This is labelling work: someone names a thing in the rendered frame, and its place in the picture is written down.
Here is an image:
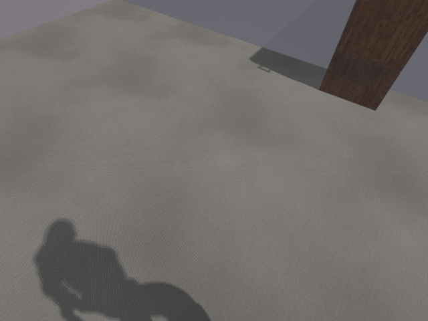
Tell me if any cupboard door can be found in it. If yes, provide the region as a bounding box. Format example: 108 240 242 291
338 0 428 69

